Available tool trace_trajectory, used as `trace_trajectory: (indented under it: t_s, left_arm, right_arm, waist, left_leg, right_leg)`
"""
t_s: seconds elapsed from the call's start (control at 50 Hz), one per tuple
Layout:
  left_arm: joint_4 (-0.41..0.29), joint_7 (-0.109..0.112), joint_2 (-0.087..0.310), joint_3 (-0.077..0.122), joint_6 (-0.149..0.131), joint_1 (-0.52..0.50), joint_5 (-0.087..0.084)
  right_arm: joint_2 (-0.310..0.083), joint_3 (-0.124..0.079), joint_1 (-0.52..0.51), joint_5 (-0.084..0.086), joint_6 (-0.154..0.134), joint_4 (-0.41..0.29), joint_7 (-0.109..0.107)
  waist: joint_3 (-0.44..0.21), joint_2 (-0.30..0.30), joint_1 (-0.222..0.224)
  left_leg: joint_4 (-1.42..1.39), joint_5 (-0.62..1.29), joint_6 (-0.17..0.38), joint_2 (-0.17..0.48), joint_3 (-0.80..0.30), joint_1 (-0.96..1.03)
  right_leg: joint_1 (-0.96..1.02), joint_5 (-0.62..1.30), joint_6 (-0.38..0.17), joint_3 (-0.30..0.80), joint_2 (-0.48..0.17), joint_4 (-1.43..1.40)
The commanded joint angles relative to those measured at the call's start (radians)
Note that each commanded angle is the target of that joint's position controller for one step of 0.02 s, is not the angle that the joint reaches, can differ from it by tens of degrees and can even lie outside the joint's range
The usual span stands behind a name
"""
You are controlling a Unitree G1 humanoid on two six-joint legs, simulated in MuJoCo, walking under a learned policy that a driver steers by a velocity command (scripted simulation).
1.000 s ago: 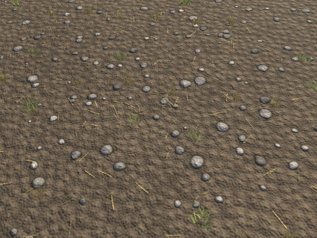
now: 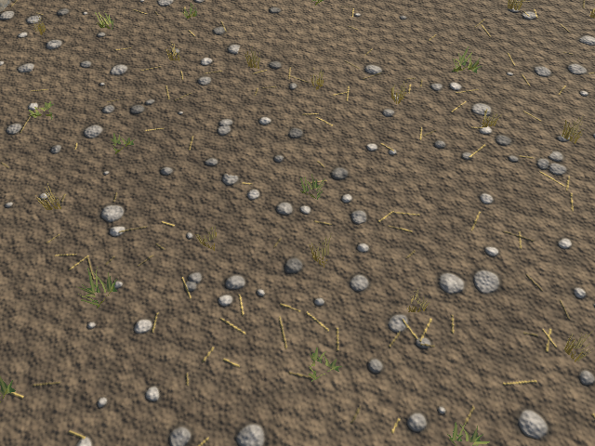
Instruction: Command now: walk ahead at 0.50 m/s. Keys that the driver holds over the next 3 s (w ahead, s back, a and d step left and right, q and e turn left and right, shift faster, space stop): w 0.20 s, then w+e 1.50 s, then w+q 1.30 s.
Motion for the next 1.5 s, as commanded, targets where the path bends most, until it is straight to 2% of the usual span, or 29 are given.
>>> trace_trajectory:
  t_s: [0.02,0.14,0.22,0.28,0.32,0.34,0.36,0.38,0.4,0.44,0.52,0.66,0.76,0.8,0.84,0.86,0.88,0.9,0.92,0.98,1.06,1.16,1.26,1.32,1.34,1.36,1.38,1.42,1.5]
  left_arm:
    - [-0.047,0.004,0.116,0.025,-0.028,-0.024,-0.004]
    - [-0.010,0.024,0.163,0.035,-0.017,0.049,-0.017]
    - [0.031,0.026,0.182,0.040,0.005,0.139,-0.029]
    - [0.044,0.035,0.198,0.048,0.027,0.142,-0.033]
    - [0.037,0.038,0.188,0.043,0.035,0.109,-0.027]
    - [0.015,0.037,0.129,0.020,0.033,0.107,-0.008]
    - [-0.009,0.033,0.011,-0.014,0.015,0.241,-0.011]
    - [0.008,0.029,0.084,-0.001,0.001,0.219,-0.035]
    - [-0.014,0.028,0.163,0.024,-0.002,0.135,-0.059]
    - [-0.036,0.034,0.147,0.029,0.004,0.047,-0.041]
    - [-0.038,0.034,0.076,0.030,0.054,0.076,-0.038]
    - [-0.113,0.003,0.036,0.016,0.052,-0.106,-0.025]
    - [-0.181,-0.022,0.052,0.018,0.054,-0.216,-0.026]
    - [-0.191,-0.026,0.080,0.034,0.059,-0.181,-0.025]
    - [-0.146,-0.018,0.149,0.077,0.065,0.033,-0.031]
    - [-0.099,0.001,0.225,0.115,0.075,0.207,-0.032]
    - [-0.099,0.013,0.349,0.134,0.071,0.189,-0.043]
    - [-0.141,0.005,0.287,0.110,0.051,0.212,-0.031]
    - [-0.132,0.001,0.220,0.090,0.034,0.180,-0.022]
    - [-0.164,0.009,0.129,0.060,0.021,0.010,-0.015]
    - [-0.168,0.031,0.160,0.067,0.018,0.019,-0.018]
    - [-0.145,0.051,0.178,0.073,0.031,0.088,-0.026]
    - [-0.122,0.057,0.166,0.073,0.044,0.145,-0.033]
    - [-0.133,0.057,0.140,0.066,0.052,0.113,-0.027]
    - [-0.150,0.052,0.085,0.045,0.049,0.107,-0.017]
    - [-0.175,0.053,0.021,0.025,0.041,0.229,-0.037]
    - [-0.173,0.054,0.089,0.029,0.037,0.251,-0.048]
    - [-0.181,0.054,0.175,0.053,0.047,0.097,-0.037]
    - [-0.204,0.038,0.102,0.049,0.063,0.061,-0.036]
  right_arm:
    - [-0.068,-0.020,0.053,-0.009,0.008,-0.053,-0.007]
    - [-0.028,-0.001,-0.171,-0.014,-0.011,-0.108,0.006]
    - [-0.041,-0.002,-0.284,-0.002,-0.022,-0.146,0.027]
    - [-0.078,-0.017,-0.264,-0.005,-0.032,-0.154,0.037]
    - [-0.134,-0.048,-0.076,-0.009,-0.037,-0.102,0.029]
    - [-0.195,-0.070,0.094,-0.024,-0.036,-0.071,0.019]
    - [-0.295,-0.094,0.170,-0.039,-0.025,-0.056,0.013]
    - [-0.202,-0.072,0.188,-0.030,-0.021,-0.055,0.015]
    - [-0.146,-0.054,0.119,-0.025,-0.022,-0.060,0.013]
    - [-0.086,-0.035,-0.001,-0.026,-0.025,-0.060,0.013]
    - [-0.071,-0.038,-0.079,-0.032,-0.052,-0.037,0.013]
    - [-0.132,-0.061,-0.044,-0.028,-0.039,0.009,-0.010]
    - [-0.169,-0.078,0.014,-0.001,-0.006,0.046,-0.012]
    - [-0.197,-0.087,-0.002,0.008,0.010,0.044,-0.016]
    - [-0.207,-0.087,-0.031,0.018,0.026,0.035,-0.019]
    - [-0.178,-0.074,-0.021,0.003,0.022,0.025,-0.023]
    - [-0.022,-0.026,0.073,-0.045,-0.001,-0.033,-0.010]
    - [-0.072,-0.023,-0.002,-0.011,-0.044,-0.046,0.002]
    - [-0.134,-0.039,-0.117,0.031,-0.067,-0.077,0.010]
    - [-0.139,-0.046,-0.109,-0.020,-0.072,-0.060,-0.003]
    - [-0.091,-0.038,-0.124,-0.036,-0.033,-0.074,-0.001]
    - [-0.048,-0.017,-0.304,-0.025,-0.036,-0.123,0.012]
    - [-0.098,-0.033,-0.349,-0.010,-0.054,-0.148,0.031]
    - [-0.137,-0.059,-0.192,-0.014,-0.069,-0.111,0.025]
    - [-0.180,-0.074,-0.059,-0.033,-0.074,-0.097,0.018]
    - [-0.269,-0.097,0.067,-0.050,-0.063,-0.071,0.014]
    - [-0.209,-0.085,0.078,-0.023,-0.055,-0.060,0.022]
    - [-0.107,-0.054,-0.023,-0.022,-0.038,-0.083,0.014]
    - [-0.069,-0.040,-0.084,-0.028,-0.040,-0.056,0.009]
  waist:
    - [-0.049,-0.105,-0.037]
    - [0.002,-0.077,0.035]
    - [0.023,-0.080,0.078]
    - [0.009,-0.098,0.035]
    - [-0.102,-0.096,-0.075]
    - [-0.254,-0.044,-0.147]
    - [-0.406,0.216,-0.099]
    - [-0.449,0.223,-0.132]
    - [-0.280,0.143,-0.132]
    - [-0.119,0.065,-0.082]
    - [-0.039,0.061,-0.010]
    - [0.020,0.007,-0.057]
    - [0.051,0.005,-0.080]
    - [0.006,0.034,-0.040]
    - [-0.115,0.036,0.091]
    - [-0.206,-0.026,0.166]
    - [-0.266,-0.317,0.041]
    - [-0.425,-0.209,0.096]
    - [-0.285,-0.140,0.121]
    - [-0.118,-0.066,-0.002]
    - [-0.075,-0.058,-0.026]
    - [-0.034,-0.105,0.045]
    - [-0.036,-0.133,0.052]
    - [-0.092,-0.162,-0.038]
    - [-0.214,-0.103,-0.100]
    - [-0.372,0.171,-0.077]
    - [-0.365,0.260,-0.074]
    - [-0.140,0.069,-0.089]
    - [-0.033,0.083,-0.031]
  left_leg:
    - [-0.057,0.068,-0.027,0.082,-0.029,-0.104]
    - [-0.470,0.419,-0.052,0.049,0.031,-0.106]
    - [-0.599,0.433,-0.035,0.019,0.028,-0.117]
    - [-0.656,0.318,-0.004,-0.002,0.009,-0.075]
    - [-0.698,0.291,0.036,-0.042,0.049,0.203]
    - [-0.642,0.307,0.088,0.074,-0.051,0.494]
    - [-0.694,0.153,0.233,0.336,-0.480,0.869]
    - [-0.818,0.002,0.258,0.361,-0.669,0.864]
    - [-0.837,-0.031,0.210,0.330,-0.515,0.747]
    - [-0.896,0.102,0.169,0.255,-0.291,0.502]
    - [-1.004,0.296,0.163,0.210,-0.065,0.324]
    - [-1.036,0.394,0.141,0.181,0.173,0.376]
    - [-0.963,0.513,0.117,0.231,0.227,0.546]
    - [-0.843,0.821,0.095,0.233,0.254,0.585]
    - [-0.532,1.007,0.056,0.192,0.294,0.528]
    - [-0.250,0.792,0.009,0.151,0.299,0.319]
    - [0.122,-0.160,-0.064,-0.044,0.242,-0.157]
    - [0.258,-0.279,-0.055,-0.101,-0.019,-0.285]
    - [0.247,-0.180,-0.028,-0.049,-0.044,-0.373]
    - [0.018,0.003,-0.022,0.050,-0.051,-0.201]
    - [-0.169,0.096,-0.078,0.037,-0.015,-0.132]
    - [-0.535,0.411,-0.099,-0.037,0.002,-0.046]
    - [-0.659,0.365,-0.064,-0.061,-0.041,-0.004]
    - [-0.720,0.291,-0.004,-0.065,-0.014,0.211]
    - [-0.694,0.260,0.056,0.056,-0.117,0.447]
    - [-0.749,0.063,0.213,0.292,-0.529,0.816]
    - [-0.839,-0.180,0.247,0.365,-0.771,0.840]
    - [-0.868,-0.129,0.169,0.284,-0.493,0.600]
    - [-0.961,0.154,0.150,0.188,-0.196,0.356]
  right_leg:
    - [0.069,0.107,-0.194,0.279,-0.281,-0.277]
    - [0.090,0.186,-0.136,0.115,-0.209,-0.295]
    - [0.216,0.168,-0.127,0.152,-0.267,-0.247]
    - [0.301,0.237,-0.101,0.209,-0.311,-0.157]
    - [0.263,0.423,-0.061,0.179,-0.253,0.058]
    - [0.110,0.285,-0.024,0.141,-0.192,0.316]
    - [-0.282,-0.204,0.054,0.068,-0.028,0.696]
    - [-0.400,-0.429,0.057,0.190,-0.033,0.843]
    - [-0.476,-0.367,0.050,0.197,-0.085,0.897]
    - [-0.442,-0.221,0.054,0.165,-0.161,0.825]
    - [-0.343,-0.108,0.076,0.166,-0.203,0.733]
    - [-0.360,0.189,0.078,0.092,-0.185,0.360]
    - [-0.389,0.101,0.027,0.034,-0.157,0.236]
    - [-0.297,-0.002,-0.011,-0.020,-0.101,0.230]
    - [-0.002,-0.015,-0.069,-0.065,-0.012,0.175]
    - [0.303,0.016,-0.116,0.042,-0.038,0.145]
    - [0.638,-0.103,-0.299,0.590,-0.305,0.078]
    - [0.715,-0.274,-0.370,0.916,-0.400,-0.100]
    - [0.637,-0.207,-0.307,0.785,-0.379,-0.138]
    - [0.258,0.092,-0.231,0.495,-0.269,-0.146]
    - [0.096,0.250,-0.228,0.380,-0.220,-0.191]
    - [0.022,0.114,-0.150,0.311,-0.144,-0.176]
    - [0.134,0.036,-0.122,0.441,-0.196,-0.064]
    - [0.136,0.128,-0.077,0.462,-0.161,0.089]
    - [0.046,0.078,-0.041,0.401,-0.105,0.318]
    - [-0.291,-0.258,0.039,0.256,0.041,0.667]
    - [-0.467,-0.444,0.055,0.250,-0.007,0.842]
    - [-0.503,-0.287,0.067,0.213,-0.092,0.906]
    - [-0.399,-0.177,0.069,0.179,-0.170,0.767]
Next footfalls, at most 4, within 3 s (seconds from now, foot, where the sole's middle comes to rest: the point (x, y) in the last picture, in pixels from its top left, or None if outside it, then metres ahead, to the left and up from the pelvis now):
0.34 left None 0.38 0.16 -0.78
0.86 right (382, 381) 0.61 -0.14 -0.78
1.34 left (353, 258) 0.96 -0.09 -0.78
1.84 right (502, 262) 0.95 -0.48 -0.78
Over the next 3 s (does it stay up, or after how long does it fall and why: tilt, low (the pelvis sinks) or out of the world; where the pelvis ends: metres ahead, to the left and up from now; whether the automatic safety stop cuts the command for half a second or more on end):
stays up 1.44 -0.71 0.00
